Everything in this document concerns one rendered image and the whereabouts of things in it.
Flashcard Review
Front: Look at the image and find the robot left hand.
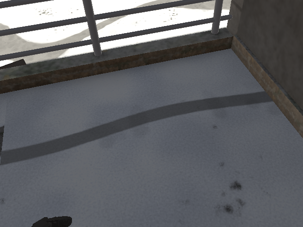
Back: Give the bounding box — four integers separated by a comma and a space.
31, 216, 72, 227

